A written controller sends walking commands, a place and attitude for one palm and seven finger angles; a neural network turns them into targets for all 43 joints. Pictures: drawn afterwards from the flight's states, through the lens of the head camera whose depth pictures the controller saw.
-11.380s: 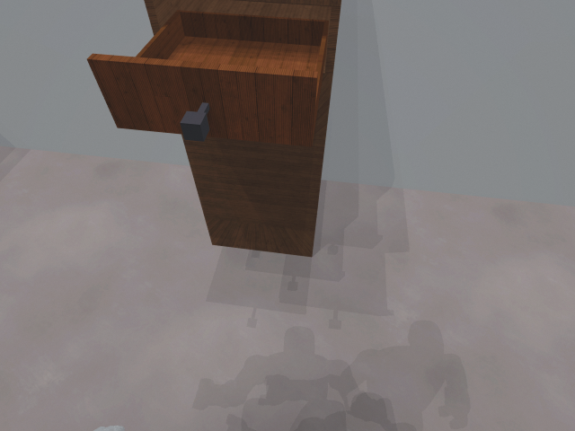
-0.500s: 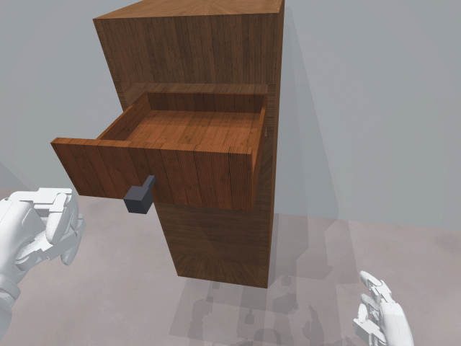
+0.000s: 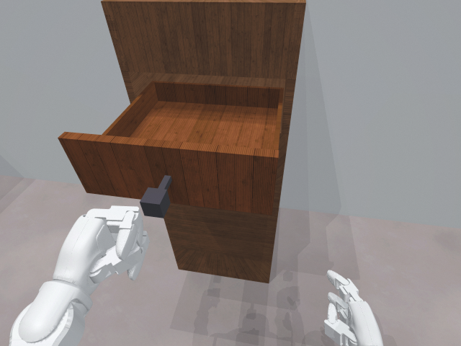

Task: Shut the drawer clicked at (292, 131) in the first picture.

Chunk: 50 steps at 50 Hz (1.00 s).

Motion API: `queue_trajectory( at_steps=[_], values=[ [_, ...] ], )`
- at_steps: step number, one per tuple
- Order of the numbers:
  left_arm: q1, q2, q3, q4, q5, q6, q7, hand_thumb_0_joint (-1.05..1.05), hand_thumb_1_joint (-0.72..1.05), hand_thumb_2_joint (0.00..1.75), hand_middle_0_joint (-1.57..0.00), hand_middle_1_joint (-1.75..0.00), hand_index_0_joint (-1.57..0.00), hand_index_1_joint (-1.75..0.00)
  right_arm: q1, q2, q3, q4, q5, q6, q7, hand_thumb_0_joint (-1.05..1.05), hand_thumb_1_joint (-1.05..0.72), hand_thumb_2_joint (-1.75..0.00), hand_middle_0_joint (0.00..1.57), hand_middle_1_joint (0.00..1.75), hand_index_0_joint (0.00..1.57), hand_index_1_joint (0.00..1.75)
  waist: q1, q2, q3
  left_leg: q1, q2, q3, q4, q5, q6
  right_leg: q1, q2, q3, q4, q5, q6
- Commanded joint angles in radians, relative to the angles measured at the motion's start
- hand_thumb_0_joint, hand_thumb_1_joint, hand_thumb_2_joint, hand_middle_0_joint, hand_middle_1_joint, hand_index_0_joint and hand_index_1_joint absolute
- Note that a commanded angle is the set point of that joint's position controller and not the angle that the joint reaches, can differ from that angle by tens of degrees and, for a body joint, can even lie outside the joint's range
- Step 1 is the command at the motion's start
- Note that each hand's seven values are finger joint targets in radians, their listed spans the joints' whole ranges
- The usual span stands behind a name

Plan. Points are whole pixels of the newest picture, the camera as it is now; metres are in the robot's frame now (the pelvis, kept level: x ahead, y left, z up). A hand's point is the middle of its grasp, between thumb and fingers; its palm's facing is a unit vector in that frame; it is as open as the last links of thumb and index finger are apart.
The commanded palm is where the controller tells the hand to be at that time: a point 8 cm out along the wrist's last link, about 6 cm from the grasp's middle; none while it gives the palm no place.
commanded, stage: bring the fist close to the handle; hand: left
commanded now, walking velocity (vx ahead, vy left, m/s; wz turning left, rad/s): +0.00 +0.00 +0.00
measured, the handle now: (160, 194) +0.32 +0.17 +0.14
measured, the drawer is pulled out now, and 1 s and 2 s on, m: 0.29 0.29 0.20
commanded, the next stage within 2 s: push the drawer shut in 0.86 s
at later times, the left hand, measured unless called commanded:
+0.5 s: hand (160, 249) +0.22 +0.14 +0.13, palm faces +0.03 -1.00 -0.08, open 3.3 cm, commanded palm +0.19 +0.18 +0.14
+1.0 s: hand (157, 241) +0.23 +0.14 +0.13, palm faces +0.01 -1.00 -0.09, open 3.3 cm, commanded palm +0.20 +0.19 +0.14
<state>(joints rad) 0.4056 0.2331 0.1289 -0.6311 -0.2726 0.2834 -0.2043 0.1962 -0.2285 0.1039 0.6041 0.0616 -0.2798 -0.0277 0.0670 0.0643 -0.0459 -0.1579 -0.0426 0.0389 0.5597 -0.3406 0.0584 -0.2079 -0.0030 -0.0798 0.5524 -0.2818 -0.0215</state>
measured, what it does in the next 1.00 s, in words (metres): stands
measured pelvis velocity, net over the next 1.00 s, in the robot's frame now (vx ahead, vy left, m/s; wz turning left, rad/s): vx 0.01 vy -0.04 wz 0.01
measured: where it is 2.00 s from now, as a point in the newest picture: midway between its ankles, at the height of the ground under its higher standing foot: outside the picture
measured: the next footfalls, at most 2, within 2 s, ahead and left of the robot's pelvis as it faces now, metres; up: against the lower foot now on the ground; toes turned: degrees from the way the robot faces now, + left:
none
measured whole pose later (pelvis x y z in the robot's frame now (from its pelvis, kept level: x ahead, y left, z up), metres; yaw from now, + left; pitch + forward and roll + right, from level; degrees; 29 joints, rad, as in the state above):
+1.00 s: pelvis +0.01 -0.04 +0.00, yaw +0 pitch +0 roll +0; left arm 0.33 0.25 0.18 -0.27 -0.29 -0.04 -0.23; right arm 0.22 -0.27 0.05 0.64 0.06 -0.30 -0.07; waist 0.04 0.08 -0.04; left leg -0.23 0.01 0.01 0.59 -0.36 0.01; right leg -0.27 0.05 -0.11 0.55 -0.29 -0.07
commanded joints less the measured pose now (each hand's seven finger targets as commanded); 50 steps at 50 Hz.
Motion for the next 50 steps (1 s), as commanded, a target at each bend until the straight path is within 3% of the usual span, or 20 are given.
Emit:
queue_trajectory(
  at_steps=[1, 4, 10, 12, 18, 22, 24, 25, 26, 28, 32, 33, 36, 37, 39, 42, 43, 46, 50],
  values=[
    [-0.099, 0.1, 0.095, -0.186, 0.012, -0.105, 0.051, 0.0, 0.9, 0.9, -1.4, -1.6, -1.4, -1.6, -0.152, -0.117, -0.065, -0.172, -0.004, -0.026, -0.003, 0.0, -0.9, -0.9, 0.2, 0.3, 0.2, 0.3, -0.005, -0.034, -0.05, -0.021, 0.073, -0.104, -0.119, 0.276, -0.066, -0.009, 0.007, -0.015, -0.048, 0.163, 0.001],
    [-0.131, 0.049, 0.027, -0.18, 0.018, -0.131, 0.056, 0.0, 0.9, 0.9, -1.4, -1.6, -1.4, -1.6, -0.14, -0.115, -0.068, -0.176, -0.004, -0.019, -0.005, 0.0, -0.9, -0.9, 0.2, 0.3, 0.2, 0.3, -0.024, 0.011, -0.04, -0.015, 0.072, -0.101, -0.112, 0.266, -0.067, -0.028, 0.003, -0.013, -0.051, 0.155, 0.003],
    [-0.139, 0.021, -0.05, -0.148, 0.048, -0.192, 0.053, 0.0, 0.9, 0.9, -1.4, -1.6, -1.4, -1.6, -0.119, -0.114, -0.074, -0.184, -0.006, -0.021, -0.01, 0.0, -0.9, -0.9, 0.2, 0.3, 0.2, 0.3, -0.035, -0.042, -0.048, -0.03, 0.07, -0.11, -0.102, 0.227, -0.06, -0.038, 0.002, -0.01, -0.045, 0.125, 0.004],
    [-0.132, 0.062, -0.006, -0.114, 0.057, -0.203, 0.066, 0.0, 0.9, 0.9, -1.4, -1.6, -1.4, -1.6, -0.118, -0.116, -0.078, -0.177, -0.01, -0.015, -0.017, 0.0, -0.9, -0.9, 0.2, 0.3, 0.2, 0.3, -0.029, -0.054, -0.041, -0.046, 0.067, -0.102, -0.104, 0.213, -0.055, -0.032, 0.002, 0.0, -0.055, 0.112, 0.001],
    [-0.109, 0.068, 0.039, -0.023, 0.051, -0.243, 0.097, 0.0, 0.9, 0.9, -1.4, -1.6, -1.4, -1.6, -0.112, -0.106, -0.08, -0.179, -0.014, 0.002, -0.023, 0.0, -0.9, -0.9, 0.2, 0.3, 0.2, 0.3, -0.021, -0.064, -0.043, -0.072, 0.058, -0.079, -0.089, 0.216, -0.052, -0.011, -0.005, 0.012, -0.06, 0.132, 0.001],
    [-0.182, 0.072, 0.044, 0.031, 0.034, -0.288, 0.084, 0.0, 0.9, 0.9, -1.4, -1.6, -1.4, -1.6, -0.108, -0.11, -0.08, -0.168, -0.012, -0.001, -0.033, 0.0, -0.9, -0.9, 0.2, 0.3, 0.2, 0.3, -0.041, -0.068, -0.038, -0.081, 0.052, -0.064, -0.066, 0.185, -0.039, -0.022, -0.01, 0.038, -0.083, 0.114, 0.008],
    [-0.189, 0.073, 0.036, 0.021, 0.028, -0.321, 0.07, 0.0, 0.9, 0.9, -1.4, -1.6, -1.4, -1.6, -0.099, -0.112, -0.084, -0.171, -0.012, -0.016, -0.034, 0.0, -0.9, -0.9, 0.2, 0.3, 0.2, 0.3, -0.041, -0.052, -0.08, -0.069, 0.048, -0.061, -0.053, 0.192, -0.035, -0.008, -0.013, 0.049, -0.08, 0.128, 0.01],
    [-0.19, 0.071, 0.027, 0.009, 0.027, -0.333, 0.06, 0.0, 0.9, 0.9, -1.4, -1.6, -1.4, -1.6, -0.099, -0.111, -0.082, -0.173, -0.012, -0.026, -0.034, 0.0, -0.9, -0.9, 0.2, 0.3, 0.2, 0.3, -0.04, -0.016, -0.091, -0.061, 0.046, -0.059, -0.048, 0.206, -0.034, -0.001, -0.017, 0.054, -0.077, 0.152, 0.01],
    [-0.19, 0.108, 0.06, 0.005, 0.025, -0.347, 0.058, 0.0, 0.9, 0.9, -1.4, -1.6, -1.4, -1.6, -0.096, -0.115, -0.085, -0.165, -0.013, -0.033, -0.036, 0.0, -0.9, -0.9, 0.2, 0.3, 0.2, 0.3, -0.038, -0.021, -0.113, -0.061, 0.046, -0.055, -0.039, 0.215, -0.031, 0.017, -0.021, 0.065, -0.08, 0.166, 0.011],
    [-0.129, 0.122, 0.089, 0.017, 0.019, -0.363, 0.043, 0.0, 0.9, 0.9, -1.4, -1.6, -1.4, -1.6, -0.086, -0.112, -0.086, -0.164, -0.015, -0.043, -0.034, 0.0, -0.9, -0.9, 0.2, 0.3, 0.2, 0.3, -0.026, -0.036, -0.138, -0.069, 0.045, -0.051, -0.033, 0.253, -0.03, 0.053, -0.026, 0.072, -0.072, 0.231, 0.013],
    [-0.071, 0.112, 0.102, 0.078, 0.002, -0.364, 0.016, 0.0, 0.9, 0.9, -1.4, -1.6, -1.4, -1.6, -0.092, -0.113, -0.088, -0.148, -0.012, -0.045, -0.03, 0.0, -0.9, -0.9, 0.2, 0.3, 0.2, 0.3, -0.029, -0.088, -0.079, -0.105, 0.045, -0.045, -0.027, 0.248, -0.029, 0.039, -0.031, 0.084, -0.085, 0.27, 0.026],
    [-0.072, 0.11, 0.113, 0.108, -0.012, -0.354, 0.01, 0.0, 0.9, 0.9, -1.4, -1.6, -1.4, -1.6, -0.093, -0.115, -0.088, -0.145, -0.01, -0.043, -0.032, 0.0, -0.9, -0.9, 0.2, 0.3, 0.2, 0.3, -0.033, -0.12, -0.054, -0.126, 0.044, -0.045, -0.023, 0.219, -0.03, 0.03, -0.037, 0.1, -0.101, 0.244, 0.036],
    [-0.138, 0.132, 0.128, 0.129, -0.021, -0.344, 0.001, 0.0, 0.9, 0.9, -1.4, -1.6, -1.4, -1.6, -0.112, -0.122, -0.089, -0.139, -0.006, -0.041, -0.041, 0.0, -0.9, -0.9, 0.2, 0.3, 0.2, 0.3, -0.043, -0.116, -0.001, -0.146, 0.042, -0.043, -0.01, 0.155, -0.028, -0.007, -0.051, 0.147, -0.152, 0.112, 0.047],
    [-0.163, 0.146, 0.14, 0.138, -0.02, -0.344, 0.003, 0.0, 0.9, 0.9, -1.4, -1.6, -1.4, -1.6, -0.106, -0.124, -0.089, -0.136, -0.006, -0.041, -0.043, 0.0, -0.9, -0.9, 0.2, 0.3, 0.2, 0.3, -0.046, -0.122, 0.0, -0.148, 0.041, -0.045, -0.014, 0.15, -0.026, -0.008, -0.051, 0.149, -0.159, 0.084, 0.046],
    [-0.196, 0.142, 0.129, 0.093, -0.019, -0.36, 0.004, 0.0, 0.9, 0.9, -1.4, -1.6, -1.4, -1.6, -0.11, -0.12, -0.089, -0.146, -0.005, -0.054, -0.043, 0.0, -0.9, -0.9, 0.2, 0.3, 0.2, 0.3, -0.042, -0.068, -0.06, -0.118, 0.038, -0.042, -0.012, 0.158, -0.025, 0.015, -0.056, 0.153, -0.151, 0.083, 0.046],
    [-0.21, 0.164, 0.148, 0.093, -0.021, -0.384, 0.002, 0.0, 0.9, 0.9, -1.4, -1.6, -1.4, -1.6, -0.1, -0.121, -0.088, -0.138, -0.008, -0.068, -0.045, 0.0, -0.9, -0.9, 0.2, 0.3, 0.2, 0.3, -0.043, -0.061, -0.105, -0.109, 0.04, -0.045, -0.009, 0.171, -0.026, 0.036, -0.057, 0.154, -0.138, 0.12, 0.049],
    [-0.225, 0.165, 0.147, 0.102, -0.022, -0.392, -0.002, 0.0, 0.9, 0.9, -1.4, -1.6, -1.4, -1.6, -0.099, -0.121, -0.087, -0.134, -0.006, -0.071, -0.046, 0.0, -0.9, -0.9, 0.2, 0.3, 0.2, 0.3, -0.045, -0.045, -0.108, -0.109, 0.039, -0.044, -0.01, 0.168, -0.027, 0.039, -0.058, 0.155, -0.139, 0.116, 0.049],
    [-0.223, 0.163, 0.146, 0.149, -0.025, -0.402, -0.014, 0.0, 0.9, 0.9, -1.4, -1.6, -1.4, -1.6, -0.1, -0.127, -0.088, -0.126, -0.006, -0.081, -0.047, 0.0, -0.9, -0.9, 0.2, 0.3, 0.2, 0.3, -0.044, -0.08, -0.096, -0.113, 0.042, -0.049, -0.009, 0.175, -0.026, 0.032, -0.053, 0.147, -0.134, 0.129, 0.049],
    [-0.209, 0.123, 0.112, 0.171, -0.031, -0.382, -0.032, 0.0, 0.9, 0.9, -1.4, -1.6, -1.4, -1.6, -0.102, -0.127, -0.086, -0.133, -0.004, -0.085, -0.044, 0.0, -0.9, -0.9, 0.2, 0.3, 0.2, 0.3, -0.038, -0.06, -0.099, -0.1, 0.039, -0.049, -0.024, 0.214, -0.026, 0.037, -0.047, 0.114, -0.105, 0.223, 0.043]
  ],
)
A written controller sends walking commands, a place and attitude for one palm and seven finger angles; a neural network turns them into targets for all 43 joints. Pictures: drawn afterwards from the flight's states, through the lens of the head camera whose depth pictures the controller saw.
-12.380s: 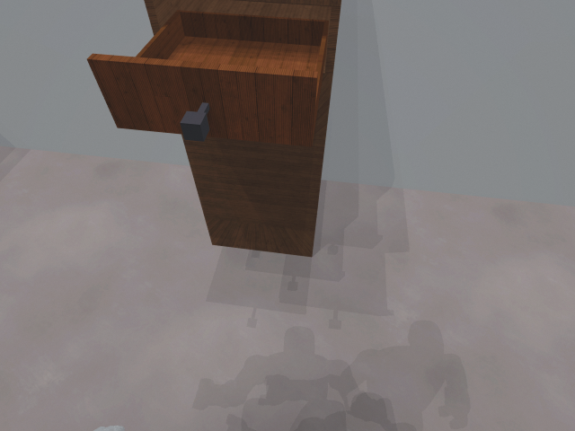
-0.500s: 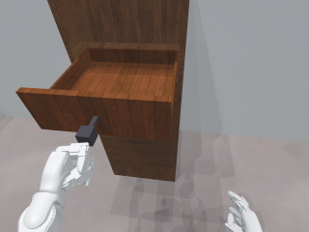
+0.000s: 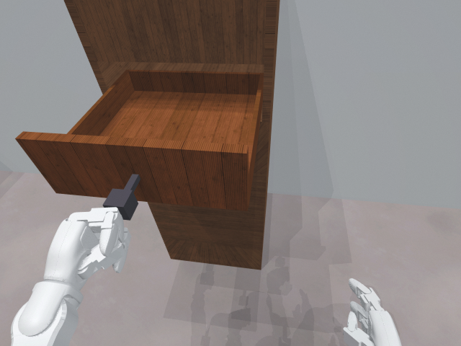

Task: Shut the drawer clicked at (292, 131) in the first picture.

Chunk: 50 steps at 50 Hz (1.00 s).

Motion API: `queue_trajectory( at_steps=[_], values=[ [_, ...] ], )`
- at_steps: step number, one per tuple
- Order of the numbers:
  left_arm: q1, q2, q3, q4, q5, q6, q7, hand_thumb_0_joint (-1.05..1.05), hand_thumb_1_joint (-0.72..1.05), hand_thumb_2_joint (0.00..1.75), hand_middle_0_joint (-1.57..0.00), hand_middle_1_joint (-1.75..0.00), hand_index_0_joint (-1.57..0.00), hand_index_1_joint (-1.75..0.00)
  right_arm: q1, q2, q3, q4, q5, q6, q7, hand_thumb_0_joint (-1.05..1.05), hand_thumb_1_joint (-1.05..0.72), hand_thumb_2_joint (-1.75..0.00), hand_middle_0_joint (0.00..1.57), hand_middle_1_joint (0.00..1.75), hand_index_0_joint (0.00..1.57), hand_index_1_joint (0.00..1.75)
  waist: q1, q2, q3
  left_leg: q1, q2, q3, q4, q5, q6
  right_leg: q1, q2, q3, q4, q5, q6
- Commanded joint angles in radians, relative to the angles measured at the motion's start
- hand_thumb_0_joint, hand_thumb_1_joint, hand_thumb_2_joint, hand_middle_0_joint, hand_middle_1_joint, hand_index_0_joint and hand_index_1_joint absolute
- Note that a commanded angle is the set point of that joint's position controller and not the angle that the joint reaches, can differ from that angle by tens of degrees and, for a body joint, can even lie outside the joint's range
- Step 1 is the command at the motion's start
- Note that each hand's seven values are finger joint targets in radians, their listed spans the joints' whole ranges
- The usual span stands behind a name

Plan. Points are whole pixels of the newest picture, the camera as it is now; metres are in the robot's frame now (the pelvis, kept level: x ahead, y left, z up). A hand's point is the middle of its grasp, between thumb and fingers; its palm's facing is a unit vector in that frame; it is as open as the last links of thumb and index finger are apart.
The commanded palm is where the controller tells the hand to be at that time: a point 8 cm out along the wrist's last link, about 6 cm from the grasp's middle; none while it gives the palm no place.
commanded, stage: push the drawer shut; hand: left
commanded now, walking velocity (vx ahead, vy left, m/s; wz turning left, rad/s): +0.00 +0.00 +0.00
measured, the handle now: (126, 194) +0.31 +0.20 +0.14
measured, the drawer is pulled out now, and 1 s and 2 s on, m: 0.29 0.20 0.07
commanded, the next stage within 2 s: none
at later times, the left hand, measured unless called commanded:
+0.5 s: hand (129, 227) +0.26 +0.18 +0.13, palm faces -0.03 -1.00 -0.06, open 3.3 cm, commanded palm +0.25 +0.22 +0.14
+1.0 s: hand (150, 193) +0.32 +0.17 +0.13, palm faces -0.01 -1.00 -0.05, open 3.5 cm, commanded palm +0.31 +0.21 +0.14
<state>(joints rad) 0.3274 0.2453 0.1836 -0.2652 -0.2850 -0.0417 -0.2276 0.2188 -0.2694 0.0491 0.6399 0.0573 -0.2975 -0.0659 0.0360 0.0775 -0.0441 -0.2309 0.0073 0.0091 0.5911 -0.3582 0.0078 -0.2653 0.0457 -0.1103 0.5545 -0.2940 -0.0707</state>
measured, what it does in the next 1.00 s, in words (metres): stands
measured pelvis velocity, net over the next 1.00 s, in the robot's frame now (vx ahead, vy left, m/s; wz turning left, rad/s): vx -0.01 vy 0.02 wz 0.00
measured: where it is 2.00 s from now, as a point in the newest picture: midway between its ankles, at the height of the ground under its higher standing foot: outside the picture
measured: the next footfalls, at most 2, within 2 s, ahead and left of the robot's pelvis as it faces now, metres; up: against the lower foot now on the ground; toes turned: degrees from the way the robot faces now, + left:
none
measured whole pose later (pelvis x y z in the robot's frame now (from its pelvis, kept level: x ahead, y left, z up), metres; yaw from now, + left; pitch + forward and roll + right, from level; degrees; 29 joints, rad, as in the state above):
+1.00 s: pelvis -0.01 +0.02 +0.00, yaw +0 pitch +0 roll +0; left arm -0.20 0.21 0.10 0.18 -0.20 0.02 -0.12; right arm 0.21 -0.26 0.06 0.68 0.06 -0.19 -0.06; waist 0.02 0.06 -0.01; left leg -0.22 -0.03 0.03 0.54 -0.31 0.03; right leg -0.28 0.01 -0.09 0.54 -0.26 -0.05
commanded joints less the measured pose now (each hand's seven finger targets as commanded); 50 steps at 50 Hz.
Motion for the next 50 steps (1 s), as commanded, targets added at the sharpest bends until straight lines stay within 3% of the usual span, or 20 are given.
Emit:
queue_trajectory(
  at_steps=[1, 4, 7, 8, 14, 18, 20, 21, 24, 26, 28, 29, 31, 32, 36, 40, 44, 46, 49, 50],
  values=[
    [-0.125, 0.131, 0.077, -0.17, -0.013, -0.047, -0.006, 0.0, 0.9, 0.9, -1.4, -1.6, -1.4, -1.6, -0.124, -0.091, -0.034, -0.162, 0.0, -0.063, -0.006, 0.0, -0.9, -0.9, 0.2, 0.3, 0.2, 0.3, -0.005, -0.102, -0.093, -0.03, -0.006, -0.02, -0.053, 0.245, 0.025, 0.093, -0.094, 0.145, -0.106, 0.254, 0.095],
    [-0.159, 0.131, 0.08, -0.172, -0.014, -0.029, -0.006, 0.0, 0.9, 0.9, -1.4, -1.6, -1.4, -1.6, -0.125, -0.089, -0.034, -0.169, 0.0, -0.054, -0.005, 0.0, -0.9, -0.9, 0.2, 0.3, 0.2, 0.3, -0.005, -0.109, -0.091, -0.032, -0.009, -0.018, -0.065, 0.245, 0.025, 0.086, -0.087, 0.129, -0.099, 0.25, 0.09],
    [-0.209, 0.138, 0.086, -0.196, -0.003, -0.031, 0.015, 0.0, 0.9, 0.9, -1.4, -1.6, -1.4, -1.6, -0.128, -0.085, -0.033, -0.17, -0.003, -0.05, -0.005, 0.0, -0.9, -0.9, 0.2, 0.3, 0.2, 0.3, -0.003, -0.066, -0.103, -0.01, -0.008, -0.019, -0.079, 0.267, 0.024, 0.083, -0.076, 0.102, -0.085, 0.248, 0.073],
    [-0.244, 0.119, 0.061, -0.21, 0.002, -0.034, 0.021, 0.0, 0.9, 0.9, -1.4, -1.6, -1.4, -1.6, -0.13, -0.081, -0.03, -0.173, -0.003, -0.051, -0.005, 0.0, -0.9, -0.9, 0.2, 0.3, 0.2, 0.3, -0.007, -0.037, -0.105, 0.003, -0.007, -0.022, -0.085, 0.267, 0.021, 0.073, -0.072, 0.09, -0.078, 0.24, 0.068],
    [-0.383, 0.081, -0.006, -0.174, 0.022, -0.035, 0.051, 0.0, 0.9, 0.9, -1.4, -1.6, -1.4, -1.6, -0.121, -0.082, -0.029, -0.154, -0.001, -0.047, -0.009, 0.0, -0.9, -0.9, 0.2, 0.3, 0.2, 0.3, -0.032, -0.052, -0.09, 0.031, 0.002, -0.048, -0.107, 0.223, 0.015, 0.024, -0.058, 0.064, -0.075, 0.163, 0.06],
    [-0.5, 0.048, -0.068, -0.149, 0.043, -0.028, 0.062, 0.0, 0.9, 0.9, -1.4, -1.6, -1.4, -1.6, -0.132, -0.076, -0.023, -0.149, 0.002, -0.041, -0.014, 0.0, -0.9, -0.9, 0.2, 0.3, 0.2, 0.3, -0.042, -0.023, -0.097, 0.051, 0.004, -0.061, -0.122, 0.183, 0.012, 0.006, -0.059, 0.062, -0.078, 0.105, 0.056],
    [-0.544, 0.059, -0.061, -0.096, 0.046, -0.02, 0.069, 0.0, 0.9, 0.9, -1.4, -1.6, -1.4, -1.6, -0.132, -0.08, -0.021, -0.137, 0.002, -0.036, -0.018, 0.0, -0.9, -0.9, 0.2, 0.3, 0.2, 0.3, -0.044, -0.062, -0.086, 0.041, 0.005, -0.071, -0.13, 0.172, 0.01, 0.005, -0.058, 0.059, -0.079, 0.094, 0.055],
    [-0.547, 0.081, -0.043, -0.069, 0.049, -0.017, 0.075, 0.0, 0.9, 0.9, -1.4, -1.6, -1.4, -1.6, -0.131, -0.086, -0.021, -0.132, 0.001, -0.03, -0.017, 0.0, -0.9, -0.9, 0.2, 0.3, 0.2, 0.3, -0.042, -0.121, -0.088, 0.025, 0.01, -0.074, -0.133, 0.162, 0.014, 0.011, -0.056, 0.062, -0.083, 0.078, 0.057],
    [-0.662, 0.026, -0.105, -0.062, 0.055, -0.014, 0.074, 0.0, 0.9, 0.9, -1.4, -1.6, -1.4, -1.6, -0.148, -0.076, -0.016, -0.135, 0.003, -0.027, -0.017, 0.0, -0.9, -0.9, 0.2, 0.3, 0.2, 0.3, -0.047, -0.032, -0.111, 0.056, 0.005, -0.077, -0.142, 0.152, 0.006, 0.0, -0.06, 0.06, -0.071, 0.076, 0.052],
    [-0.651, 0.058, -0.072, -0.027, 0.064, -0.012, 0.089, 0.0, 0.9, 0.9, -1.4, -1.6, -1.4, -1.6, -0.144, -0.08, -0.016, -0.129, 0.0, -0.021, -0.014, 0.0, -0.9, -0.9, 0.2, 0.3, 0.2, 0.3, -0.033, -0.057, -0.137, 0.056, 0.009, -0.081, -0.143, 0.191, 0.001, 0.022, -0.059, 0.06, -0.066, 0.103, 0.047],
    [-0.68, 0.022, -0.102, -0.031, 0.065, -0.008, 0.091, 0.0, 0.9, 0.9, -1.4, -1.6, -1.4, -1.6, -0.146, -0.07, -0.015, -0.135, 0.0, -0.016, -0.009, 0.0, -0.9, -0.9, 0.2, 0.3, 0.2, 0.3, -0.032, -0.019, -0.161, 0.08, 0.008, -0.08, -0.144, 0.221, -0.009, 0.024, -0.06, 0.057, -0.06, 0.129, 0.044],
    [-0.691, 0.037, -0.088, -0.006, 0.064, -0.004, 0.095, 0.0, 0.9, 0.9, -1.4, -1.6, -1.4, -1.6, -0.144, -0.072, -0.013, -0.131, -0.001, -0.013, -0.009, 0.0, -0.9, -0.9, 0.2, 0.3, 0.2, 0.3, -0.03, -0.022, -0.155, 0.074, 0.008, -0.08, -0.145, 0.225, -0.014, 0.029, -0.06, 0.055, -0.058, 0.136, 0.042],
    [-0.703, 0.067, -0.056, 0.058, 0.067, 0.001, 0.102, 0.0, 0.9, 0.9, -1.4, -1.6, -1.4, -1.6, -0.14, -0.081, -0.015, -0.121, -0.002, -0.002, -0.008, 0.0, -0.9, -0.9, 0.2, 0.3, 0.2, 0.3, -0.031, -0.098, -0.136, 0.047, 0.014, -0.08, -0.149, 0.221, -0.009, 0.034, -0.058, 0.058, -0.065, 0.13, 0.044],
    [-0.726, 0.058, -0.06, 0.064, 0.068, 0.0, 0.103, 0.0, 0.9, 0.9, -1.4, -1.6, -1.4, -1.6, -0.141, -0.079, -0.015, -0.124, -0.002, 0.005, -0.007, 0.0, -0.9, -0.9, 0.2, 0.3, 0.2, 0.3, -0.031, -0.103, -0.14, 0.045, 0.011, -0.074, -0.151, 0.217, -0.006, 0.039, -0.057, 0.059, -0.069, 0.13, 0.045],
    [-0.78, 0.075, -0.043, 0.114, 0.071, 0.002, 0.109, 0.0, 0.9, 0.9, -1.4, -1.6, -1.4, -1.6, -0.146, -0.082, -0.014, -0.121, -0.003, 0.019, -0.005, 0.0, -0.9, -0.9, 0.2, 0.3, 0.2, 0.3, -0.029, -0.078, -0.127, 0.04, 0.009, -0.066, -0.149, 0.221, -0.005, 0.042, -0.06, 0.069, -0.074, 0.139, 0.041],
    [-0.824, 0.073, -0.039, 0.12, 0.069, -0.003, 0.107, 0.0, 0.9, 0.9, -1.4, -1.6, -1.4, -1.6, -0.137, -0.077, -0.017, -0.131, -0.001, 0.033, -0.001, 0.0, -0.9, -0.9, 0.2, 0.3, 0.2, 0.3, -0.029, -0.028, -0.181, 0.067, 0.001, -0.053, -0.142, 0.263, -0.01, 0.069, -0.061, 0.072, -0.07, 0.198, 0.039],
    [-0.891, 0.057, -0.061, 0.17, 0.07, -0.01, 0.107, 0.0, 0.9, 0.9, -1.4, -1.6, -1.4, -1.6, -0.128, -0.081, -0.021, -0.125, 0.002, 0.042, -0.002, 0.0, -0.9, -0.9, 0.2, 0.3, 0.2, 0.3, -0.044, -0.057, -0.166, 0.056, 0.002, -0.05, -0.142, 0.233, -0.001, 0.056, -0.059, 0.078, -0.082, 0.18, 0.043],
    [-0.919, 0.089, -0.042, 0.203, 0.075, -0.015, 0.111, 0.0, 0.9, 0.9, -1.4, -1.6, -1.4, -1.6, -0.119, -0.089, -0.023, -0.115, 0.003, 0.049, -0.005, 0.0, -0.9, -0.9, 0.2, 0.3, 0.2, 0.3, -0.049, -0.089, -0.166, 0.048, 0.004, -0.045, -0.139, 0.23, 0.006, 0.063, -0.059, 0.083, -0.086, 0.179, 0.045],
    [-0.969, 0.073, -0.055, 0.213, 0.074, -0.025, 0.108, 0.0, 0.9, 0.9, -1.4, -1.6, -1.4, -1.6, -0.112, -0.085, -0.026, -0.116, 0.003, 0.053, -0.005, 0.0, -0.9, -0.9, 0.2, 0.3, 0.2, 0.3, -0.053, -0.062, -0.202, 0.064, -0.004, -0.039, -0.133, 0.247, 0.008, 0.074, -0.061, 0.09, -0.085, 0.214, 0.046],
    [-0.968, 0.092, -0.036, 0.235, 0.074, -0.026, 0.108, 0.0, 0.9, 0.9, -1.4, -1.6, -1.4, -1.6, -0.105, -0.088, -0.027, -0.113, 0.002, 0.054, -0.005, 0.0, -0.9, -0.9, 0.2, 0.3, 0.2, 0.3, -0.05, -0.083, -0.211, 0.059, -0.005, -0.038, -0.131, 0.259, 0.009, 0.088, -0.062, 0.091, -0.082, 0.233, 0.046]
  ],
)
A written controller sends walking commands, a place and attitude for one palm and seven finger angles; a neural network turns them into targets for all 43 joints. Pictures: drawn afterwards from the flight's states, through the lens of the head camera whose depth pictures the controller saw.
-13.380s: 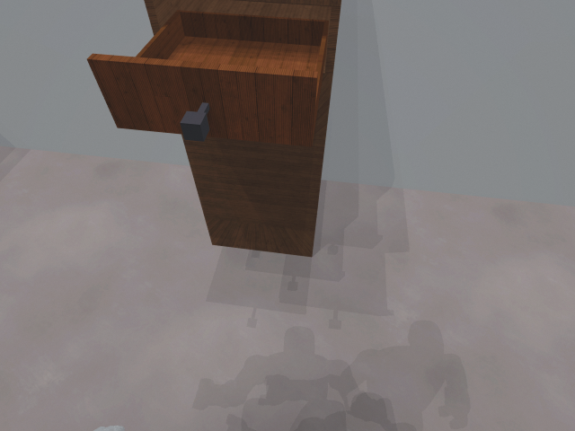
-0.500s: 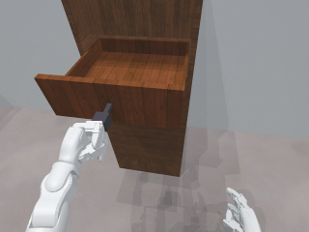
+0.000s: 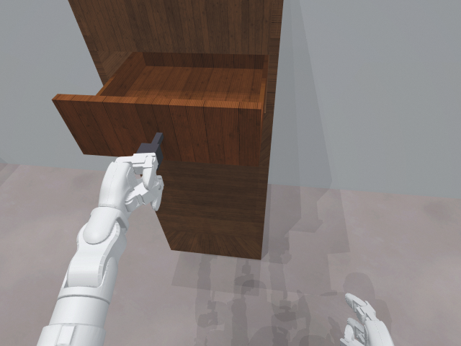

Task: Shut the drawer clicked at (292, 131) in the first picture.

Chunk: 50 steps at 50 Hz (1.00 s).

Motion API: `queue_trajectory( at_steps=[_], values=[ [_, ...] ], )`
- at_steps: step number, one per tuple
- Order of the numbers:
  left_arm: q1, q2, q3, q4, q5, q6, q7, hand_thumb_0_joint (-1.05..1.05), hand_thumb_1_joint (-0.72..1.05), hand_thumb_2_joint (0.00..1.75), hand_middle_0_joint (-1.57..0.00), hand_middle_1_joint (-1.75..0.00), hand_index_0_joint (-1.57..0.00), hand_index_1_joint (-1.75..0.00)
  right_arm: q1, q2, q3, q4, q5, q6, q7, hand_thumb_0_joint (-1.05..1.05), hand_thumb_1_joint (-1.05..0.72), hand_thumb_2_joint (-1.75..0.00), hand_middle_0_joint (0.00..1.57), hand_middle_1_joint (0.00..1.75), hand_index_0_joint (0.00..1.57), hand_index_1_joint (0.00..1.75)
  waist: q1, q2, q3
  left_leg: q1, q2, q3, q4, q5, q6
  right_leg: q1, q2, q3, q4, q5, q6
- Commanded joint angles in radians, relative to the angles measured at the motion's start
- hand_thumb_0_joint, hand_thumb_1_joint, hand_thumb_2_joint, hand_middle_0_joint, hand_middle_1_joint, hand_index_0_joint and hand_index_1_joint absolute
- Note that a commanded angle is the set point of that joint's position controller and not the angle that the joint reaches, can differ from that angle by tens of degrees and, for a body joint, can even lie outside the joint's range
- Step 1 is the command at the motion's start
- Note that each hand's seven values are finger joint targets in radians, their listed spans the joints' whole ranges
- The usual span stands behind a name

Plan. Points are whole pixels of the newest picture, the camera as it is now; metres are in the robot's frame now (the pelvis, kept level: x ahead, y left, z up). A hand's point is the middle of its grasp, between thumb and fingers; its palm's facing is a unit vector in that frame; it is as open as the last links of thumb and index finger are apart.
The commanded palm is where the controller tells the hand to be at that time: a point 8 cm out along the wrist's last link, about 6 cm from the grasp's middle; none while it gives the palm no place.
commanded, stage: push the drawer shut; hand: left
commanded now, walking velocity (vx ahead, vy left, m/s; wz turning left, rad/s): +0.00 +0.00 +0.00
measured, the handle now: (153, 149) +0.42 +0.18 +0.13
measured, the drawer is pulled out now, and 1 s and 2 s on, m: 0.20 0.07 0.00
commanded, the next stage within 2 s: pull the fist back off the drawer in 1.96 s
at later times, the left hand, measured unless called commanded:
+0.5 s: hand (166, 165) +0.38 +0.15 +0.13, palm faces -0.01 -1.00 -0.05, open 3.5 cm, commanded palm +0.37 +0.19 +0.13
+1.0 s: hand (178, 136) +0.46 +0.14 +0.13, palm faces -0.04 -1.00 -0.02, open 3.4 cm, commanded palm +0.44 +0.19 +0.13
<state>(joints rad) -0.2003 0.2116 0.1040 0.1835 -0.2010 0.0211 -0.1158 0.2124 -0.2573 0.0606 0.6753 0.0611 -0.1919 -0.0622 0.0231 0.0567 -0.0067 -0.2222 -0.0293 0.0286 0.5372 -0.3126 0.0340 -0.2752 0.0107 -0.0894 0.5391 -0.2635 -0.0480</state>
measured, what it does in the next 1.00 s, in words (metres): stands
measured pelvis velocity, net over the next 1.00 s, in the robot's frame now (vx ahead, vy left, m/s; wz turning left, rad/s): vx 0.00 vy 0.00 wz -0.03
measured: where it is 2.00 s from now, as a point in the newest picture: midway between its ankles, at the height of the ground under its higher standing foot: outside the picture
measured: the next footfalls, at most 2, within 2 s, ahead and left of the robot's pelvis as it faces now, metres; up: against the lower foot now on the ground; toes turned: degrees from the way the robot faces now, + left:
none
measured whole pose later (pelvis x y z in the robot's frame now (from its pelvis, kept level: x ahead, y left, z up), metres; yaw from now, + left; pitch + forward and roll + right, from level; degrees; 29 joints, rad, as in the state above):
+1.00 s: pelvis +0.00 +0.00 +0.00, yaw -2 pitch +7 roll +0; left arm -0.80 0.32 0.24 0.98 -0.16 -0.20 -0.16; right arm 0.36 -0.27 0.04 0.72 0.05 -0.13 -0.04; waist -0.07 0.03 -0.03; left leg -0.39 -0.02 0.05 0.58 -0.32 0.04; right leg -0.44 0.02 -0.07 0.56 -0.25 -0.05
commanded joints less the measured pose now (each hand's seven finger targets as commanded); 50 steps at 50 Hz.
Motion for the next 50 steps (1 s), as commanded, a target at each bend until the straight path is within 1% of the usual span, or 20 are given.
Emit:
queue_trajectory(
  at_steps=[1, 3, 4, 6, 10, 11, 13, 16, 17, 19, 22, 25, 27, 31, 34, 39, 42, 44, 47, 50],
  values=[
    [-0.436, 0.143, 0.052, -0.194, -0.007, -0.092, -0.006, 0.0, 0.9, 0.9, -1.4, -1.6, -1.4, -1.6, -0.097, -0.105, -0.039, -0.145, -0.003, -0.047, -0.008, 0.0, -0.9, -0.9, 0.2, 0.3, 0.2, 0.3, -0.036, -0.079, -0.244, 0.038, 0.034, -0.056, -0.076, 0.218, -0.014, 0.105, -0.027, 0.073, -0.068, 0.206, 0.024],
    [-0.454, 0.161, 0.074, -0.185, -0.009, -0.099, -0.013, 0.0, 0.9, 0.9, -1.4, -1.6, -1.4, -1.6, -0.093, -0.101, -0.041, -0.146, -0.002, -0.042, -0.008, 0.0, -0.9, -0.9, 0.2, 0.3, 0.2, 0.3, -0.033, -0.06, -0.27, 0.04, 0.028, -0.044, -0.071, 0.237, -0.012, 0.132, -0.029, 0.082, -0.066, 0.246, 0.025],
    [-0.471, 0.135, 0.047, -0.186, -0.01, -0.103, -0.02, 0.0, 0.9, 0.9, -1.4, -1.6, -1.4, -1.6, -0.093, -0.098, -0.039, -0.148, -0.001, -0.04, -0.006, 0.0, -0.9, -0.9, 0.2, 0.3, 0.2, 0.3, -0.037, -0.03, -0.271, 0.045, 0.025, -0.042, -0.071, 0.243, -0.013, 0.129, -0.031, 0.083, -0.067, 0.257, 0.024],
    [-0.483, 0.168, 0.08, -0.14, -0.015, -0.108, -0.022, 0.0, 0.9, 0.9, -1.4, -1.6, -1.4, -1.6, -0.088, -0.104, -0.04, -0.14, -0.002, -0.038, -0.007, 0.0, -0.9, -0.9, 0.2, 0.3, 0.2, 0.3, -0.036, -0.085, -0.261, 0.026, 0.03, -0.042, -0.068, 0.235, -0.009, 0.133, -0.03, 0.088, -0.071, 0.256, 0.027],
    [-0.531, 0.181, 0.095, -0.1, -0.025, -0.124, -0.036, 0.0, 0.9, 0.9, -1.4, -1.6, -1.4, -1.6, -0.087, -0.102, -0.039, -0.14, 0.002, -0.03, -0.008, 0.0, -0.9, -0.9, 0.2, 0.3, 0.2, 0.3, -0.04, -0.044, -0.25, 0.012, 0.022, -0.032, -0.067, 0.21, -0.007, 0.137, -0.035, 0.102, -0.082, 0.25, 0.028],
    [-0.55, 0.182, 0.09, -0.066, -0.025, -0.127, -0.036, 0.0, 0.9, 0.9, -1.4, -1.6, -1.4, -1.6, -0.085, -0.107, -0.036, -0.135, 0.001, -0.027, -0.008, 0.0, -0.9, -0.9, 0.2, 0.3, 0.2, 0.3, -0.046, -0.089, -0.225, -0.01, 0.025, -0.034, -0.067, 0.192, -0.003, 0.13, -0.036, 0.109, -0.091, 0.227, 0.031],
    [-0.601, 0.203, 0.107, -0.02, -0.029, -0.131, -0.04, 0.0, 0.9, 0.9, -1.4, -1.6, -1.4, -1.6, -0.078, -0.109, -0.038, -0.128, 0.005, -0.021, -0.011, 0.0, -0.9, -0.9, 0.2, 0.3, 0.2, 0.3, -0.054, -0.083, -0.209, -0.03, 0.021, -0.032, -0.067, 0.153, -0.003, 0.118, -0.038, 0.121, -0.104, 0.179, 0.034],
    [-0.673, 0.215, 0.103, -0.004, -0.021, -0.146, -0.04, 0.0, 0.9, 0.9, -1.4, -1.6, -1.4, -1.6, -0.07, -0.111, -0.04, -0.126, 0.006, -0.016, -0.013, 0.0, -0.9, -0.9, 0.2, 0.3, 0.2, 0.3, -0.061, -0.051, -0.246, -0.018, 0.021, -0.031, -0.062, 0.16, -0.001, 0.124, -0.04, 0.127, -0.1, 0.18, 0.033],
    [-0.677, 0.174, 0.072, 0.022, -0.025, -0.146, -0.047, 0.0, 0.9, 0.9, -1.4, -1.6, -1.4, -1.6, -0.069, -0.106, -0.039, -0.127, 0.007, -0.016, -0.011, 0.0, -0.9, -0.9, 0.2, 0.3, 0.2, 0.3, -0.066, -0.048, -0.244, -0.013, 0.019, -0.031, -0.062, 0.157, 0.0, 0.114, -0.039, 0.125, -0.1, 0.182, 0.032],
    [-0.712, 0.21, 0.097, 0.056, -0.025, -0.153, -0.048, 0.0, 0.9, 0.9, -1.4, -1.6, -1.4, -1.6, -0.058, -0.112, -0.04, -0.118, 0.007, -0.014, -0.012, 0.0, -0.9, -0.9, 0.2, 0.3, 0.2, 0.3, -0.066, -0.037, -0.263, -0.019, 0.017, -0.033, -0.059, 0.15, -0.001, 0.118, -0.039, 0.128, -0.098, 0.176, 0.031],
    [-0.77, 0.213, 0.091, 0.115, -0.024, -0.166, -0.05, 0.0, 0.9, 0.9, -1.4, -1.6, -1.4, -1.6, -0.04, -0.118, -0.044, -0.112, 0.008, -0.007, -0.012, 0.0, -0.9, -0.9, 0.2, 0.3, 0.2, 0.3, -0.08, -0.098, -0.277, -0.042, 0.018, -0.034, -0.055, 0.138, 0.004, 0.122, -0.039, 0.136, -0.1, 0.163, 0.037],
    [-0.822, 0.227, 0.107, 0.17, -0.023, -0.182, -0.051, 0.0, 0.9, 0.9, -1.4, -1.6, -1.4, -1.6, -0.021, -0.121, -0.045, -0.103, 0.007, -0.004, -0.01, 0.0, -0.9, -0.9, 0.2, 0.3, 0.2, 0.3, -0.08, -0.07, -0.295, -0.042, 0.016, -0.033, -0.05, 0.148, 0.004, 0.12, -0.039, 0.139, -0.092, 0.182, 0.034],
    [-0.835, 0.26, 0.129, 0.235, -0.02, -0.187, -0.054, 0.0, 0.9, 0.9, -1.4, -1.6, -1.4, -1.6, -0.012, -0.126, -0.044, -0.099, 0.006, 0.005, -0.01, 0.0, -0.9, -0.9, 0.2, 0.3, 0.2, 0.3, -0.082, -0.095, -0.281, -0.079, 0.016, -0.032, -0.047, 0.133, 0.005, 0.126, -0.042, 0.15, -0.093, 0.166, 0.038],
    [-0.92, 0.281, 0.144, 0.329, -0.014, -0.208, -0.057, 0.0, 0.9, 0.9, -1.4, -1.6, -1.4, -1.6, 0.017, -0.132, -0.044, -0.088, 0.006, 0.011, -0.008, 0.0, -0.9, -0.9, 0.2, 0.3, 0.2, 0.3, -0.094, -0.088, -0.272, -0.098, 0.017, -0.034, -0.043, 0.115, 0.007, 0.098, -0.036, 0.147, -0.089, 0.139, 0.035],
    [-0.956, 0.289, 0.15, 0.362, -0.009, -0.229, -0.065, 0.0, 0.9, 0.9, -1.4, -1.6, -1.4, -1.6, 0.042, -0.132, -0.048, -0.087, 0.005, 0.012, -0.004, 0.0, -0.9, -0.9, 0.2, 0.3, 0.2, 0.3, -0.09, -0.034, -0.318, -0.083, 0.016, -0.032, -0.041, 0.143, 0.004, 0.106, -0.033, 0.136, -0.069, 0.184, 0.028],
    [-1.033, 0.258, 0.125, 0.435, 0.006, -0.26, -0.061, 0.0, 0.9, 0.9, -1.4, -1.6, -1.4, -1.6, 0.093, -0.138, -0.055, -0.079, 0.001, 0.01, 0.005, 0.0, -0.9, -0.9, 0.2, 0.3, 0.2, 0.3, -0.108, -0.034, -0.341, -0.058, 0.021, -0.04, -0.039, 0.166, 0.005, 0.055, -0.016, 0.109, -0.047, 0.206, 0.024],
    [-1.069, 0.282, 0.151, 0.518, 0.012, -0.273, -0.051, 0.0, 0.9, 0.9, -1.4, -1.6, -1.4, -1.6, 0.128, -0.149, -0.061, -0.064, -0.003, 0.015, 0.008, 0.0, -0.9, -0.9, 0.2, 0.3, 0.2, 0.3, -0.122, -0.094, -0.319, -0.08, 0.026, -0.043, -0.034, 0.165, 0.008, 0.026, -0.008, 0.102, -0.043, 0.202, 0.026],
    [-1.114, 0.27, 0.137, 0.54, 0.023, -0.286, -0.048, 0.0, 0.9, 0.9, -1.4, -1.6, -1.4, -1.6, 0.145, -0.147, -0.061, -0.057, -0.004, 0.016, 0.011, 0.0, -0.9, -0.9, 0.2, 0.3, 0.2, 0.3, -0.128, -0.058, -0.322, -0.074, 0.025, -0.044, -0.036, 0.164, 0.005, 0.009, -0.008, 0.099, -0.038, 0.198, 0.023],
    [-1.151, 0.307, 0.169, 0.557, 0.034, -0.306, -0.042, 0.0, 0.9, 0.9, -1.4, -1.6, -1.4, -1.6, 0.177, -0.153, -0.068, -0.048, -0.011, 0.018, 0.016, 0.0, -0.9, -0.9, 0.2, 0.3, 0.2, 0.3, -0.129, -0.056, -0.371, -0.053, 0.028, -0.051, -0.025, 0.202, 0.004, 0.007, -0.002, 0.097, -0.023, 0.226, 0.021],
    [-1.153, 0.278, 0.158, 0.561, 0.037, -0.321, -0.04, 0.0, 0.9, 0.9, -1.4, -1.6, -1.4, -1.6, 0.194, -0.149, -0.071, -0.048, -0.017, 0.019, 0.024, 0.0, -0.9, -0.9, 0.2, 0.3, 0.2, 0.3, -0.125, -0.008, -0.407, -0.018, 0.031, -0.049, -0.015, 0.254, -0.002, -0.006, 0.001, 0.093, -0.012, 0.261, 0.018]
  ],
)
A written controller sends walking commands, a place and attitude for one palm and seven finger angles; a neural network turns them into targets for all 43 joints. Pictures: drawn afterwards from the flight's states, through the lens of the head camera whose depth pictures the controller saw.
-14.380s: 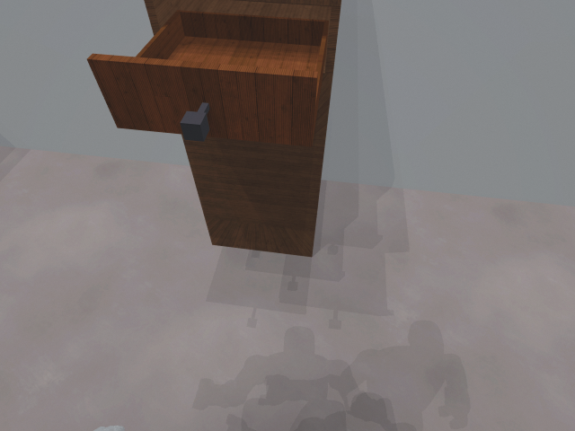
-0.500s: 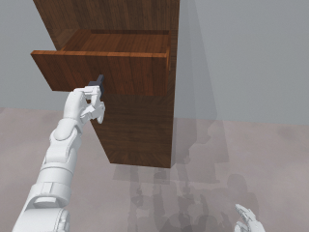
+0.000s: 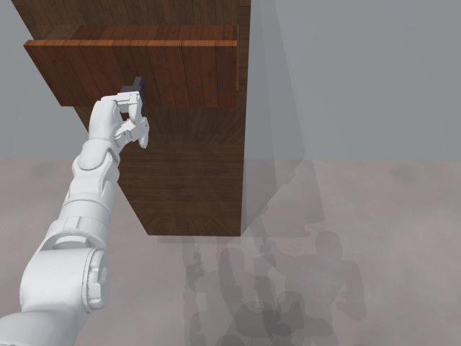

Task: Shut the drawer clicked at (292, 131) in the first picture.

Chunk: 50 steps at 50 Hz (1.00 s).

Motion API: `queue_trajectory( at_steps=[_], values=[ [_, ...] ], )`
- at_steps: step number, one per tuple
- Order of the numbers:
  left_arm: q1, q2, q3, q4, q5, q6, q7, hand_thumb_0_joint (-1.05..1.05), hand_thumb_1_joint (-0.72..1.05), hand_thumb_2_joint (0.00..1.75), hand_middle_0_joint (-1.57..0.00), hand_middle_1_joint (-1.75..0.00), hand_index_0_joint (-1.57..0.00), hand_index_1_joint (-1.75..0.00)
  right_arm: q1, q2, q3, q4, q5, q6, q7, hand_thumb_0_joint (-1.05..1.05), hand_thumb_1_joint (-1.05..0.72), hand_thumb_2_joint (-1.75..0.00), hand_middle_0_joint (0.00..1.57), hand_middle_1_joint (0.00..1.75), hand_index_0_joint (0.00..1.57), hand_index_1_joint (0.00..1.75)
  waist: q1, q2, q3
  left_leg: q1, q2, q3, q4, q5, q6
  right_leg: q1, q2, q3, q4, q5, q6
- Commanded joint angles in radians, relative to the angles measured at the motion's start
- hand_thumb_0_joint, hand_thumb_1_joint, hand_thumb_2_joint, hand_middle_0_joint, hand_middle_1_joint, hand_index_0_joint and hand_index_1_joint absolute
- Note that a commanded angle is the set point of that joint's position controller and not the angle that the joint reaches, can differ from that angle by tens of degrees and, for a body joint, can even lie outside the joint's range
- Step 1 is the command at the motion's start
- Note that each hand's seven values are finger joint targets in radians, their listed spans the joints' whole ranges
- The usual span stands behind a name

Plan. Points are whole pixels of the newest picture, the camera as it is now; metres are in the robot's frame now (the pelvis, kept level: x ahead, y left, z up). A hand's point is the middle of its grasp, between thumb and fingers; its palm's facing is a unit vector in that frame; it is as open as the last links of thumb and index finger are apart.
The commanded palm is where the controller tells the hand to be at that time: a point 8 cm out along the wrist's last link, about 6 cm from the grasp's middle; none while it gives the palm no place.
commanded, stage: push the drawer shut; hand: left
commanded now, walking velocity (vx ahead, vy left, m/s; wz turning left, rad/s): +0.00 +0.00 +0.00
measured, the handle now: (134, 92) +0.54 +0.18 +0.14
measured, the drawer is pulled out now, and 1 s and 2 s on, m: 0.07 0.00 0.00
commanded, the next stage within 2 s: pull the fist back off the drawer in 0.96 s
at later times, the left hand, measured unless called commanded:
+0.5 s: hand (151, 103) +0.52 +0.15 +0.13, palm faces -0.01 -1.00 -0.02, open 3.5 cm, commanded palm +0.50 +0.19 +0.14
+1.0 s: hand (147, 97) +0.53 +0.16 +0.14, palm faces +0.00 -1.00 -0.03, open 3.3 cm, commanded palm +0.55 +0.19 +0.14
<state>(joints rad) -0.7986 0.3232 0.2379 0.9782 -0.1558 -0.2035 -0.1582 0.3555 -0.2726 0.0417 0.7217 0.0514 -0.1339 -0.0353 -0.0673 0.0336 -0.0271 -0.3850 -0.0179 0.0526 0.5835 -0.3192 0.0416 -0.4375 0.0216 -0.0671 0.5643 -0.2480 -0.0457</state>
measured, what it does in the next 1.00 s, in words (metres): stands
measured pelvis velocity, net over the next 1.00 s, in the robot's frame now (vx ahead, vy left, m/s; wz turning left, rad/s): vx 0.00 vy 0.00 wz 0.01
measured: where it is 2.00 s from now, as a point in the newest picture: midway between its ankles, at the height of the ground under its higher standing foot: outside the picture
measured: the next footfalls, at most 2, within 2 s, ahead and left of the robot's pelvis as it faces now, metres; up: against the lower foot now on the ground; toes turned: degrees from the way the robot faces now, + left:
none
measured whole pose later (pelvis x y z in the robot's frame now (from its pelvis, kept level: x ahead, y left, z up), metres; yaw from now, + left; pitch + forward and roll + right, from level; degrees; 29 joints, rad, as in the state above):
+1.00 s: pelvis +0.00 +0.00 -0.01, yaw +1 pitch +15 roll -2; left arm -1.16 0.51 0.32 1.35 -0.07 -0.25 -0.17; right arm 0.43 -0.30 0.05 0.72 0.01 -0.08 -0.02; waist -0.17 0.04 -0.04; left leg -0.60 0.00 0.03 0.69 -0.34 0.04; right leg -0.62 0.04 -0.09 0.61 -0.25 -0.05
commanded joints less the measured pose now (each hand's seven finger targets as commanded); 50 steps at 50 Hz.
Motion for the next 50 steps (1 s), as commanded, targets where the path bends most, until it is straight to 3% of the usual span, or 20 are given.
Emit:
queue_trajectory(
  at_steps=[1, 2, 3, 6, 12, 13, 17, 21, 23, 25, 26, 29, 31, 32, 33, 35, 42, 44, 47, 50],
  values=[
    [-0.544, 0.18, 0.029, -0.21, -0.002, -0.097, 0.0, 0.0, 0.9, 0.9, -1.4, -1.6, -1.4, -1.6, 0.059, -0.138, -0.052, -0.096, -0.008, -0.036, -0.002, 0.0, -0.9, -0.9, 0.2, 0.3, 0.2, 0.3, -0.034, -0.018, -0.378, 0.137, 0.024, -0.079, -0.06, 0.269, -0.009, 0.151, -0.005, 0.066, -0.032, 0.247, 0.015],
    [-0.561, 0.193, 0.039, -0.199, -0.002, -0.1, 0.002, 0.0, 0.9, 0.9, -1.4, -1.6, -1.4, -1.6, 0.065, -0.14, -0.052, -0.091, -0.008, -0.032, -0.002, 0.0, -0.9, -0.9, 0.2, 0.3, 0.2, 0.3, -0.038, -0.008, -0.369, 0.132, 0.025, -0.081, -0.063, 0.273, -0.011, 0.143, -0.005, 0.065, -0.031, 0.247, 0.014],
    [-0.57, 0.167, 0.019, -0.181, 0.001, -0.1, 0.001, 0.0, 0.9, 0.9, -1.4, -1.6, -1.4, -1.6, 0.073, -0.138, -0.052, -0.09, -0.009, -0.03, 0.0, 0.0, -0.9, -0.9, 0.2, 0.3, 0.2, 0.3, -0.047, -0.025, -0.361, 0.128, 0.025, -0.079, -0.061, 0.28, -0.009, 0.137, -0.003, 0.063, -0.031, 0.253, 0.016],
    [-0.611, 0.215, 0.054, -0.139, 0.015, -0.103, 0.008, 0.0, 0.9, 0.9, -1.4, -1.6, -1.4, -1.6, 0.091, -0.147, -0.054, -0.083, -0.014, -0.02, 0.0, 0.0, -0.9, -0.9, 0.2, 0.3, 0.2, 0.3, -0.05, -0.014, -0.335, 0.109, 0.025, -0.08, -0.057, 0.261, -0.008, 0.111, -0.001, 0.065, -0.03, 0.232, 0.014],
    [-0.692, 0.155, 0.006, -0.112, 0.028, -0.119, 0.018, 0.0, 0.9, 0.9, -1.4, -1.6, -1.4, -1.6, 0.131, -0.148, -0.061, -0.069, -0.023, -0.01, 0.009, 0.0, -0.9, -0.9, 0.2, 0.3, 0.2, 0.3, -0.083, 0.008, -0.375, 0.171, 0.039, -0.102, -0.037, 0.336, -0.022, 0.035, 0.006, 0.049, -0.012, 0.235, 0.016],
    [-0.702, 0.173, 0.024, -0.112, 0.032, -0.122, 0.022, 0.0, 0.9, 0.9, -1.4, -1.6, -1.4, -1.6, 0.138, -0.149, -0.063, -0.065, -0.027, -0.009, 0.012, 0.0, -0.9, -0.9, 0.2, 0.3, 0.2, 0.3, -0.078, 0.025, -0.395, 0.177, 0.038, -0.1, -0.031, 0.348, -0.024, 0.036, 0.006, 0.052, -0.01, 0.241, 0.016],
    [-0.731, 0.222, 0.06, -0.071, 0.04, -0.127, 0.027, 0.0, 0.9, 0.9, -1.4, -1.6, -1.4, -1.6, 0.161, -0.156, -0.064, -0.058, -0.033, 0.004, 0.015, 0.0, -0.9, -0.9, 0.2, 0.3, 0.2, 0.3, -0.085, -0.026, -0.412, 0.141, 0.034, -0.097, -0.022, 0.354, -0.017, 0.063, 0.009, 0.055, -0.004, 0.271, 0.019],
    [-0.779, 0.204, 0.033, -0.055, 0.055, -0.131, 0.019, 0.0, 0.9, 0.9, -1.4, -1.6, -1.4, -1.6, 0.172, -0.152, -0.062, -0.057, -0.035, 0.016, 0.019, 0.0, -0.9, -0.9, 0.2, 0.3, 0.2, 0.3, -0.099, 0.052, -0.413, 0.157, 0.033, -0.092, -0.005, 0.375, -0.021, 0.03, 0.009, 0.057, 0.002, 0.278, 0.016],
    [-0.76, 0.269, 0.086, -0.019, 0.057, -0.128, 0.023, 0.0, 0.9, 0.9, -1.4, -1.6, -1.4, -1.6, 0.185, -0.16, -0.063, -0.055, -0.038, 0.025, 0.018, 0.0, -0.9, -0.9, 0.2, 0.3, 0.2, 0.3, -0.099, 0.007, -0.403, 0.12, 0.033, -0.091, -0.003, 0.361, -0.016, 0.044, 0.012, 0.058, 0.001, 0.283, 0.018],
    [-0.797, 0.224, 0.046, -0.007, 0.058, -0.124, 0.019, 0.0, 0.9, 0.9, -1.4, -1.6, -1.4, -1.6, 0.186, -0.156, -0.059, -0.058, -0.038, 0.029, 0.02, 0.0, -0.9, -0.9, 0.2, 0.3, 0.2, 0.3, -0.117, 0.019, -0.389, 0.102, 0.029, -0.087, -0.002, 0.334, -0.014, 0.031, 0.011, 0.06, -0.001, 0.273, 0.02],
    [-0.825, 0.239, 0.06, -0.013, 0.061, -0.128, 0.019, 0.0, 0.9, 0.9, -1.4, -1.6, -1.4, -1.6, 0.196, -0.16, -0.062, -0.058, -0.041, 0.03, 0.019, 0.0, -0.9, -0.9, 0.2, 0.3, 0.2, 0.3, -0.118, 0.001, -0.401, 0.114, 0.031, -0.095, 0.004, 0.356, -0.013, 0.028, 0.013, 0.054, 0.005, 0.284, 0.019],
    [-0.808, 0.313, 0.117, -0.004, 0.067, -0.133, 0.021, 0.0, 0.9, 0.9, -1.4, -1.6, -1.4, -1.6, 0.21, -0.166, -0.065, -0.058, -0.045, 0.039, 0.019, 0.0, -0.9, -0.9, 0.2, 0.3, 0.2, 0.3, -0.105, 0.031, -0.463, 0.119, 0.029, -0.089, 0.019, 0.385, -0.014, 0.051, 0.013, 0.062, 0.012, 0.312, 0.02],
    [-0.833, 0.278, 0.079, 0.022, 0.072, -0.129, 0.016, 0.0, 0.9, 0.9, -1.4, -1.6, -1.4, -1.6, 0.22, -0.163, -0.06, -0.055, -0.047, 0.046, 0.02, 0.0, -0.9, -0.9, 0.2, 0.3, 0.2, 0.3, -0.125, 0.032, -0.436, 0.102, 0.029, -0.088, 0.024, 0.385, -0.012, 0.034, 0.014, 0.06, 0.013, 0.319, 0.02],
    [-0.858, 0.264, 0.069, 0.018, 0.069, -0.128, 0.016, 0.0, 0.9, 0.9, -1.4, -1.6, -1.4, -1.6, 0.22, -0.162, -0.06, -0.053, -0.048, 0.046, 0.022, 0.0, -0.9, -0.9, 0.2, 0.3, 0.2, 0.3, -0.133, 0.041, -0.424, 0.096, 0.027, -0.087, 0.024, 0.366, -0.011, 0.022, 0.014, 0.061, 0.006, 0.308, 0.024],
    [-0.852, 0.319, 0.114, 0.021, 0.072, -0.13, 0.017, 0.0, 0.9, 0.9, -1.4, -1.6, -1.4, -1.6, 0.23, -0.169, -0.063, -0.051, -0.049, 0.048, 0.022, 0.0, -0.9, -0.9, 0.2, 0.3, 0.2, 0.3, -0.124, 0.034, -0.44, 0.088, 0.027, -0.086, 0.028, 0.356, -0.008, 0.036, 0.015, 0.066, 0.007, 0.308, 0.023],
    [-0.863, 0.351, 0.125, 0.042, 0.075, -0.123, 0.017, 0.0, 0.9, 0.9, -1.4, -1.6, -1.4, -1.6, 0.233, -0.172, -0.061, -0.052, -0.046, 0.058, 0.018, 0.0, -0.9, -0.9, 0.2, 0.3, 0.2, 0.3, -0.137, -0.003, -0.43, 0.035, 0.022, -0.077, 0.027, 0.316, 0.0, 0.062, 0.013, 0.074, 0.0, 0.307, 0.028],
    [-0.98, 0.352, 0.086, 0.064, 0.083, -0.126, 0.011, 0.0, 0.9, 0.9, -1.4, -1.6, -1.4, -1.6, 0.244, -0.177, -0.053, -0.041, -0.046, 0.054, 0.012, 0.0, -0.9, -0.9, 0.2, 0.3, 0.2, 0.3, -0.18, 0.076, -0.407, 0.023, 0.021, -0.085, 0.03, 0.223, 0.001, -0.001, 0.011, 0.078, -0.015, 0.217, 0.029],
    [-0.989, 0.371, 0.101, 0.085, 0.079, -0.129, 0.011, 0.0, 0.9, 0.9, -1.4, -1.6, -1.4, -1.6, 0.253, -0.185, -0.052, -0.034, -0.049, 0.046, 0.01, 0.0, -0.9, -0.9, 0.2, 0.3, 0.2, 0.3, -0.187, 0.046, -0.414, 0.01, 0.025, -0.091, 0.033, 0.201, 0.002, -0.005, 0.011, 0.079, -0.017, 0.193, 0.031],
    [-1.03, 0.396, 0.095, 0.092, 0.078, -0.133, 0.0, 0.0, 0.9, 0.9, -1.4, -1.6, -1.4, -1.6, 0.257, -0.192, -0.047, -0.03, -0.046, 0.037, 0.006, 0.0, -0.9, -0.9, 0.2, 0.3, 0.2, 0.3, -0.196, 0.066, -0.425, -0.019, 0.023, -0.09, 0.031, 0.155, 0.003, 0.001, 0.007, 0.088, -0.021, 0.16, 0.034],
    [-1.035, 0.374, 0.071, 0.118, 0.07, -0.127, -0.006, 0.0, 0.9, 0.9, -1.4, -1.6, -1.4, -1.6, 0.259, -0.198, -0.043, -0.023, -0.044, 0.025, 0.002, 0.0, -0.9, -0.9, 0.2, 0.3, 0.2, 0.3, -0.209, 0.066, -0.4, -0.041, 0.028, -0.095, 0.027, 0.107, 0.004, -0.029, 0.006, 0.087, -0.029, 0.105, 0.037]
  ],
)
